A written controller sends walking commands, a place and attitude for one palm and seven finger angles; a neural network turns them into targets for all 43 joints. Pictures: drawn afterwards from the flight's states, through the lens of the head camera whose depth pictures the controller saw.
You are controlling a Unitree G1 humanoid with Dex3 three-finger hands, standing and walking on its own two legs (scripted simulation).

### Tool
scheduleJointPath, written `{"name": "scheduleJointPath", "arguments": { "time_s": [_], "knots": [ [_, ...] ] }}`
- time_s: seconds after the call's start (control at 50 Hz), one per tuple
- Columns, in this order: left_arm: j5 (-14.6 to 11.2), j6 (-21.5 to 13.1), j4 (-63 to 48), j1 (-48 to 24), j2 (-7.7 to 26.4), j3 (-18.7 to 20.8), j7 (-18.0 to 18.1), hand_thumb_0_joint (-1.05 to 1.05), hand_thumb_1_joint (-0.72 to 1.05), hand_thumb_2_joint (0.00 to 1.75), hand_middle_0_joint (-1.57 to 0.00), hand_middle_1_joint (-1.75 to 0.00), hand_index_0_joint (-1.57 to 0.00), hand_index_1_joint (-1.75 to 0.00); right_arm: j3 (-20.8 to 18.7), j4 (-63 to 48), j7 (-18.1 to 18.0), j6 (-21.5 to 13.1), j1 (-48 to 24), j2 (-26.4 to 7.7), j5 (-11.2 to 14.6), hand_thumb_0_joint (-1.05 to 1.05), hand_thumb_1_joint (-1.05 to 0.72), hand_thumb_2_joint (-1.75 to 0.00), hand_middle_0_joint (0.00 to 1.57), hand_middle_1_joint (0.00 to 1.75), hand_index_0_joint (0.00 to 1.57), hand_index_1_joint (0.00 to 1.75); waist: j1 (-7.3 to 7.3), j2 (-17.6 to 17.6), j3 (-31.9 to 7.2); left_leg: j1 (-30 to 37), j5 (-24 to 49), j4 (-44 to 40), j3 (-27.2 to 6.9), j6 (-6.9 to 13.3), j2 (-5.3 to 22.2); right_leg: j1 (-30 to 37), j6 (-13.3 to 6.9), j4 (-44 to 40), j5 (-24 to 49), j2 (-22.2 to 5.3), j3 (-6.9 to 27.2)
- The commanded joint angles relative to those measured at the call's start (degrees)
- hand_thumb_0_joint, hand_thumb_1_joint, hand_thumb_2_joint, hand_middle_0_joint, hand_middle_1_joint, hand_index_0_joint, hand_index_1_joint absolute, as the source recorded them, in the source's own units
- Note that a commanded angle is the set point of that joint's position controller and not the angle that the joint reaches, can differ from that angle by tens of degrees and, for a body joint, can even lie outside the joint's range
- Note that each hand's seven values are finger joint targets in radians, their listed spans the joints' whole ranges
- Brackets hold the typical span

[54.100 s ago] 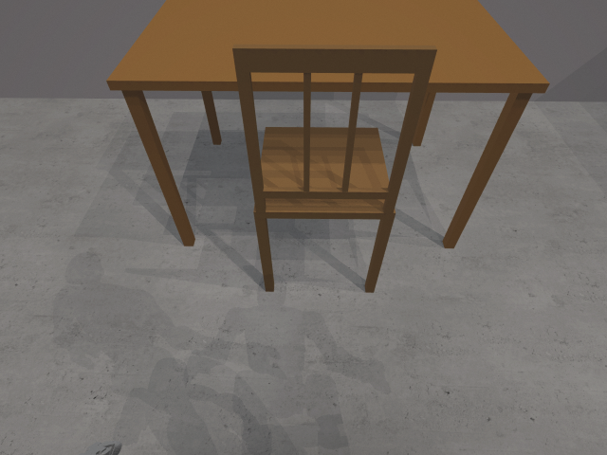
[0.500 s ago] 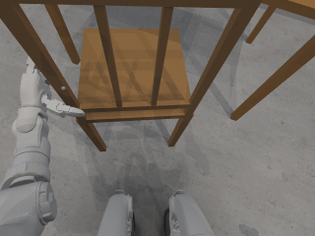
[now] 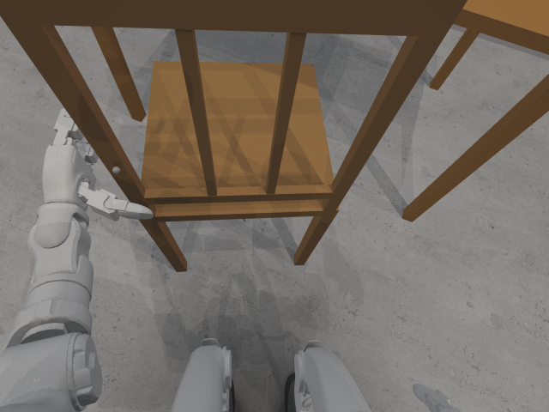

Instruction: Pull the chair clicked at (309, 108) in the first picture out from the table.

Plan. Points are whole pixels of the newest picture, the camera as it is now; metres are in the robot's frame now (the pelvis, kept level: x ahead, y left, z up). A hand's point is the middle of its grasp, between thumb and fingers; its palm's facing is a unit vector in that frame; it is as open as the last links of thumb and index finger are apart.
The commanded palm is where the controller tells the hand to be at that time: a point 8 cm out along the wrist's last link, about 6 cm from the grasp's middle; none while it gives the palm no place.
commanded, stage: hook a spindle and tug to test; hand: left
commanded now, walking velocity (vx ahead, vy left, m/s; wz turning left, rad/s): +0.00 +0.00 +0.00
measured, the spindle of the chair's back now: (202, 135) +0.48 +0.10 +0.05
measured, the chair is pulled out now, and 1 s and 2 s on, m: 0.20 0.20 0.23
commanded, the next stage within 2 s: step backward, pulling the chair out in 1.34 s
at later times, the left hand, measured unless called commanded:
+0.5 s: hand (118, 169) +0.44 +0.22 +0.02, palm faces +0.10 -0.99 -0.03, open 9.8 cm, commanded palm +0.42 +0.25 +0.02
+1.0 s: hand (121, 170) +0.44 +0.21 +0.02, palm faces +0.10 -1.00 -0.02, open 5.9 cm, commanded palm +0.40 +0.25 +0.02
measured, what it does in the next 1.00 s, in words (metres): stands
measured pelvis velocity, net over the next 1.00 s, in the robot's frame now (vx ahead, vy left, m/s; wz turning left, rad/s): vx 0.01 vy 0.00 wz -0.01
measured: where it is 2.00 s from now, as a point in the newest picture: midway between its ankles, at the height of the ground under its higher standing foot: outside the picture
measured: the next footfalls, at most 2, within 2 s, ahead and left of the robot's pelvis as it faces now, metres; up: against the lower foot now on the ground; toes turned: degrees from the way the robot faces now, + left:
none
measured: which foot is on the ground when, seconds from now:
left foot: down 0.00-1.00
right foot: down 0.00-1.00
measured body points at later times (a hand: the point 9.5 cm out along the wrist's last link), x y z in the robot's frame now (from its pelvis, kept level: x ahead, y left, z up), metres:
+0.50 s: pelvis -0.01 +0.00 +0.00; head +0.13 +0.02 +0.42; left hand +0.43 +0.27 +0.03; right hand +0.06 -0.26 -0.12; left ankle +0.03 +0.09 -0.62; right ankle +0.02 -0.12 -0.62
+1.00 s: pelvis +0.01 +0.00 +0.01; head +0.15 +0.03 +0.43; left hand +0.43 +0.26 +0.03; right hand +0.09 -0.26 -0.11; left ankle +0.03 +0.09 -0.62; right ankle +0.02 -0.12 -0.62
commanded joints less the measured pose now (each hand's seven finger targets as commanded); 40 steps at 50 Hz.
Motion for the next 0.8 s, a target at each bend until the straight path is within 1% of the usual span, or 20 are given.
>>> {"name": "scheduleJointPath", "arguments": {
  "time_s": [0.0,0.02,0.06,0.1,0.12,0.14,0.22,0.24,0.28,0.32,0.4,0.46,0.48,0.52,0.58,0.62,0.66,0.72,0.76,0.78],
  "knots": [
    [-0.49,-4.17,-12.84,-19.47,11.29,0.39,0.33,0.00,-0.50,0.30,-0.22,-0.57,-0.22,-0.57,-3.71,-3.42,-0.53,-1.50,7.29,-10.07,0.39,0.00,-0.90,-0.90,0.20,0.30,0.20,0.30,-0.84,8.32,-27.06,27.66,24.23,-8.85,-3.75,-1.27,-0.32,6.87,-1.46,-7.85,16.10,0.62,1.16],
    [-0.59,-4.22,-12.94,-19.22,10.66,0.19,0.57,0.00,-0.50,0.30,-0.24,-0.63,-0.24,-0.63,-3.80,-3.45,-0.52,-1.56,7.18,-9.96,0.29,0.00,-0.90,-0.90,0.20,0.30,0.20,0.30,-0.98,7.34,-27.55,27.62,23.77,-8.62,-3.53,-1.09,-0.47,7.41,-1.34,-8.14,16.17,0.70,1.37],
    [-0.38,-4.52,-12.50,-19.32,12.42,1.60,1.05,0.00,-0.50,0.30,-0.27,-0.74,-0.27,-0.74,-3.70,-3.27,-0.74,-1.53,7.15,-10.09,0.21,0.00,-0.90,-0.90,0.20,0.30,0.20,0.30,-1.01,5.26,-28.05,25.67,23.11,-8.31,-3.42,-0.87,-0.58,8.98,-1.24,-7.87,16.61,0.69,1.67],
    [-0.15,-5.01,-13.04,-20.81,11.61,0.70,1.16,0.00,-0.50,0.30,-0.31,-0.85,-0.31,-0.85,-3.57,-3.25,-0.71,-1.76,6.81,-9.85,0.20,0.00,-0.90,-0.90,0.20,0.30,0.20,0.30,-0.95,7.54,-27.81,26.38,22.69,-8.31,-3.34,-1.01,-0.67,8.01,-1.37,-7.84,15.85,0.53,1.69],
    [0.04,-5.09,-12.23,-19.87,12.62,1.65,1.36,0.00,-0.50,0.30,-0.32,-0.90,-0.32,-0.90,-3.63,-3.20,-0.73,-1.73,7.06,-10.03,0.14,0.00,-0.90,-0.90,0.20,0.30,0.20,0.30,-0.60,6.89,-27.42,26.49,22.80,-8.51,-3.60,-1.13,-0.58,8.07,-1.49,-7.80,15.73,0.63,1.65],
    [0.08,-4.91,-11.10,-19.22,10.66,0.18,1.30,0.00,-0.44,0.32,-0.34,-0.96,-0.34,-0.96,-3.54,-3.23,-0.65,-1.73,6.77,-9.84,0.18,0.00,-0.90,-0.90,0.20,0.30,0.20,0.30,-1.07,5.93,-26.93,25.88,21.78,-8.58,-3.55,-1.03,-0.64,7.74,-1.37,-7.99,15.00,0.66,1.56],
    [0.16,-4.81,-9.96,-20.54,11.84,0.92,1.17,0.00,-0.22,0.42,-0.41,-1.18,-0.41,-1.18,-3.40,-3.44,-0.76,-1.77,6.62,-9.99,0.24,0.00,-0.90,-0.90,0.20,0.30,0.20,0.30,-0.80,6.12,-26.38,24.07,19.45,-8.60,-3.29,-0.79,-0.82,8.06,-1.46,-7.94,13.64,0.57,1.86],
    [0.30,-4.70,-9.11,-20.29,11.69,0.94,1.17,0.00,-0.16,0.44,-0.43,-1.23,-0.43,-1.23,-3.37,-3.43,-0.76,-1.72,6.69,-9.95,0.22,0.00,-0.90,-0.90,0.20,0.30,0.20,0.30,-0.77,5.00,-26.19,23.48,18.98,-8.56,-3.31,-0.69,-0.84,8.26,-1.42,-8.03,13.38,0.58,1.90],
    [0.39,-5.20,-11.13,-21.85,9.88,-0.98,0.93,0.00,-0.05,0.49,-0.46,-1.34,-0.46,-1.34,-3.48,-3.74,-0.68,-1.90,6.87,-9.88,0.20,0.00,-0.90,-0.90,0.20,0.30,0.20,0.30,-0.99,7.23,-27.62,26.18,20.31,-8.65,-3.80,-0.90,-0.69,6.63,-1.66,-7.54,13.31,0.62,1.58],
    [0.25,-4.85,-9.91,-21.81,10.06,-0.94,1.14,0.00,0.06,0.54,-0.50,-1.45,-0.50,-1.45,-3.52,-3.36,-0.62,-1.83,6.82,-9.98,0.22,0.00,-0.90,-0.90,0.20,0.30,0.20,0.30,-1.25,6.30,-26.67,25.33,19.19,-8.78,-3.79,-0.91,-0.68,6.65,-1.51,-8.08,12.72,0.61,1.65],
    [0.35,-5.04,-9.39,-22.84,10.70,-0.58,0.84,0.00,0.28,0.64,-0.50,-1.45,-0.50,-1.45,-3.57,-2.91,-0.85,-1.89,7.23,-10.14,0.21,0.00,-0.90,-0.90,0.20,0.30,0.20,0.30,-1.55,5.03,-27.17,24.24,18.34,-8.41,-3.60,-0.55,-0.75,7.17,-1.42,-8.13,12.54,0.57,1.89],
    [0.67,-4.84,-9.39,-21.06,11.54,-0.15,0.66,0.00,0.45,0.71,-0.50,-1.45,-0.50,-1.45,-3.60,-2.89,-0.67,-1.69,7.65,-10.15,0.18,0.00,-0.90,-0.90,0.20,0.30,0.20,0.30,-0.73,6.39,-28.10,25.18,20.40,-8.38,-3.61,-0.76,-0.76,7.70,-1.66,-7.90,13.88,0.65,1.92],
    [0.67,-4.79,-9.84,-22.22,9.88,-1.67,0.64,0.00,0.51,0.73,-0.50,-1.45,-0.50,-1.45,-3.58,-3.05,-0.65,-1.64,7.73,-10.04,0.19,0.00,-0.90,-0.90,0.20,0.30,0.20,0.30,-1.60,5.95,-28.26,25.45,20.79,-8.30,-3.59,-0.55,-0.77,7.50,-1.56,-7.89,14.30,0.70,1.82],
    [0.81,-4.72,-10.02,-22.06,11.58,-0.37,0.93,0.00,0.62,0.78,-0.50,-1.45,-0.50,-1.45,-3.67,-2.65,-0.64,-1.40,7.83,-10.23,0.19,0.00,-0.90,-0.90,0.20,0.30,0.20,0.30,-1.15,6.96,-28.17,25.78,21.31,-8.29,-3.71,-0.74,-0.65,7.18,-1.60,-7.81,14.51,0.63,1.84],
    [0.33,-4.37,-10.63,-18.82,11.61,0.32,0.88,0.00,0.79,0.85,-0.50,-1.45,-0.50,-1.45,-3.72,-3.17,-0.48,-1.24,8.03,-10.19,0.25,0.00,-0.90,-0.90,0.20,0.30,0.20,0.30,-0.69,5.63,-28.90,25.82,22.82,-8.48,-3.35,-0.60,-0.72,9.37,-1.59,-8.17,16.28,0.84,1.92],
    [0.20,-4.32,-11.94,-19.29,10.83,-0.36,0.88,0.00,0.90,0.90,-0.50,-1.45,-0.50,-1.45,-3.66,-3.20,-0.32,-1.23,7.62,-9.93,0.32,0.00,-0.90,-0.90,0.20,0.30,0.20,0.30,-0.59,7.45,-28.30,26.29,22.87,-8.73,-3.34,-0.84,-0.65,8.54,-1.53,-8.16,16.03,0.64,1.74],
    [0.20,-4.15,-11.27,-18.06,10.85,-0.13,1.12,0.00,0.90,0.90,-0.50,-1.45,-0.50,-1.45,-3.72,-3.15,-0.29,-1.11,7.69,-10.01,0.29,0.00,-0.90,-0.90,0.20,0.30,0.20,0.30,-0.81,5.64,-27.71,25.46,22.26,-8.84,-3.39,-0.82,-0.65,8.93,-1.44,-8.30,15.85,0.78,1.72],
    [0.00,-4.36,-12.83,-15.41,10.42,-0.02,1.43,0.00,0.90,0.90,-0.50,-1.45,-0.50,-1.45,-3.83,-3.69,-0.09,-1.06,7.42,-9.98,0.36,0.00,-0.90,-0.90,0.20,0.30,0.20,0.30,-0.02,6.65,-28.06,26.53,23.54,-9.31,-3.22,-0.99,-0.65,9.45,-1.57,-8.35,16.52,0.77,1.60],
    [0.28,-4.37,-13.82,-14.37,11.29,0.62,1.70,0.00,0.90,0.90,-0.50,-1.45,-0.50,-1.45,-3.90,-3.76,-0.04,-0.96,7.56,-9.93,0.27,0.00,-0.90,-0.90,0.20,0.30,0.20,0.30,-0.01,5.17,-28.21,25.92,24.39,-9.15,-2.99,-0.82,-0.60,10.81,-1.46,-8.31,18.03,0.83,1.87],
    [0.34,-4.54,-14.94,-12.73,10.21,-0.29,1.51,0.00,0.90,0.90,-0.50,-1.45,-0.50,-1.45,-3.88,-4.41,0.08,-1.09,7.53,-9.77,0.35,0.00,-0.90,-0.90,0.20,0.30,0.20,0.30,0.60,7.36,-28.80,27.33,25.86,-9.36,-3.09,-1.06,-0.62,10.29,-1.69,-7.95,18.19,0.86,1.73]
  ]
}}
